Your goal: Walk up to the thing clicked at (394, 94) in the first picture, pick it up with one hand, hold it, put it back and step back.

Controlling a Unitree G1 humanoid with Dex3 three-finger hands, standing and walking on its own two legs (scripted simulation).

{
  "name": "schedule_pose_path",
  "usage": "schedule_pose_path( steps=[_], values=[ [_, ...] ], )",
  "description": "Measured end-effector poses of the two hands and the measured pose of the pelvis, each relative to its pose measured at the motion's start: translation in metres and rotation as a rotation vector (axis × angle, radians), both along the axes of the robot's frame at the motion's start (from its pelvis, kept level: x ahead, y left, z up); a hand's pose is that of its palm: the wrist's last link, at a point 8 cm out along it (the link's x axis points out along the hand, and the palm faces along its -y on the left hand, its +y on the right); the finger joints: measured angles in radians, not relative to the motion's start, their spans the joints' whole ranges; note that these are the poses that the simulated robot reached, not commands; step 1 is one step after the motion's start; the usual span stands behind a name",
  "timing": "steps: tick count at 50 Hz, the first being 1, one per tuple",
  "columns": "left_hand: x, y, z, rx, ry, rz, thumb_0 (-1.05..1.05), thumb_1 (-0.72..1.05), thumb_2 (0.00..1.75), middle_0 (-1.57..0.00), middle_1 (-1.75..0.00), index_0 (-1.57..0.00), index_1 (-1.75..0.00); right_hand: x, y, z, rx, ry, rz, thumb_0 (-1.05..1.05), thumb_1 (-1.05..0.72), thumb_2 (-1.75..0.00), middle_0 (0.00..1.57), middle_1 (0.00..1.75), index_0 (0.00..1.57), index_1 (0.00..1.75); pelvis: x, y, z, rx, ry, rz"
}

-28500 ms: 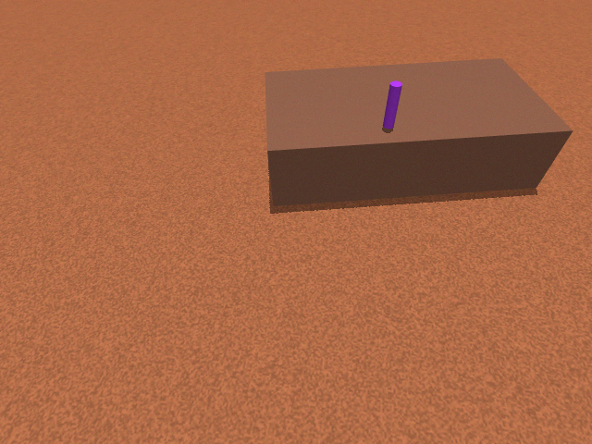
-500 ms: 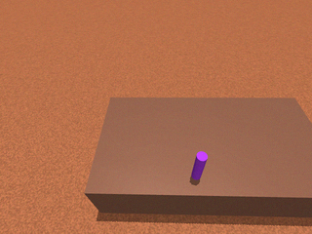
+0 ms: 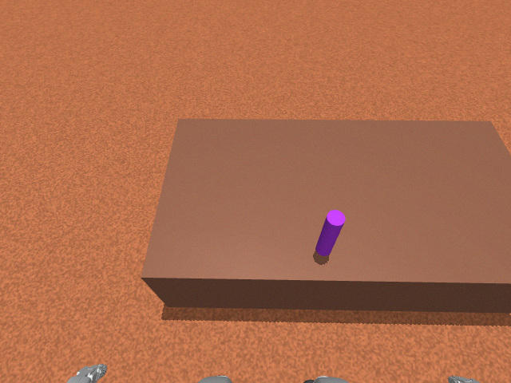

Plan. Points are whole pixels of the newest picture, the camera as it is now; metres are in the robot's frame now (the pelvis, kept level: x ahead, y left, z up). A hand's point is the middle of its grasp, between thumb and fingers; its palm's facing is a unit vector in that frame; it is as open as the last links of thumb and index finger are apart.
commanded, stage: step back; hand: right
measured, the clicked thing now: (329, 234) +0.51 -0.18 -0.34
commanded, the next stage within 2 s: none
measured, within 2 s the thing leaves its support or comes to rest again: neither
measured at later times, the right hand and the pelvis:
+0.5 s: hand out of the picture -0.01 -0.27 -0.16, palm faces +0.05 +0.93 -0.37, open 7.4 cm; pelvis -0.09 +0.00 -0.01, yaw -4 degrees
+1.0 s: hand out of the picture -0.12 -0.25 -0.13, palm faces -0.01 +0.90 -0.43, open 7.4 cm; pelvis -0.22 +0.02 +0.00, yaw -3 degrees
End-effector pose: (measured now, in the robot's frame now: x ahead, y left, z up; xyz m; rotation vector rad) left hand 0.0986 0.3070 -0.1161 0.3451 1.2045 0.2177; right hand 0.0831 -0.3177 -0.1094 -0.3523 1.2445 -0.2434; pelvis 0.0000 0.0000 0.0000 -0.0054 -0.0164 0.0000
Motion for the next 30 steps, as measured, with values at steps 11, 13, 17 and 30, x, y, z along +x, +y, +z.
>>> schedule_pose_path(
  steps=[11, 13, 17, 30],
  values=[
    [0.001, 0.017, -0.01, -0.005, -0.055, -0.053, 0.0, 0.9, 0.9, -0.2, -0.3, -0.2, -0.3, -0.06, 0.022, 0.009, -0.049, 0.036, -0.006, 0.01, -0.9, -0.9, 0.2, 0.3, 0.21, 0.3, -0.036, 0.018, -0.003, -0.018, 0.009, -0.019],
    [-0.009, 0.013, -0.01, -0.01, -0.036, -0.067, 0.0, 0.9, 0.9, -0.2, -0.3, -0.2, -0.3, -0.065, 0.023, 0.008, -0.047, 0.012, -0.013, 0.01, -0.9, -0.9, 0.2, 0.3, 0.21, 0.3, -0.043, 0.018, -0.002, -0.018, 0.008, -0.03],
    [-0.031, 0.005, -0.011, -0.008, -0.008, -0.09, 0.0, 0.9, 0.9, -0.2, -0.3, -0.2, -0.3, -0.074, 0.02, 0.002, -0.031, -0.033, -0.016, 0.01, -0.9, -0.9, 0.2, 0.3, 0.21, 0.3, -0.059, 0.014, -0.006, -0.01, 0.005, -0.054],
    [-0.101, -0.01, 0.016, 0.025, -0.049, -0.07, 0.01, 0.9, 0.9, -0.21, -0.3, -0.21, -0.3, -0.119, 0.008, -0.01, 0.019, -0.057, -0.017, 0.01, -0.9, -0.9, 0.2, 0.3, 0.21, 0.3, -0.113, 0.004, -0.002, 0.023, -0.003, -0.056]
  ],
)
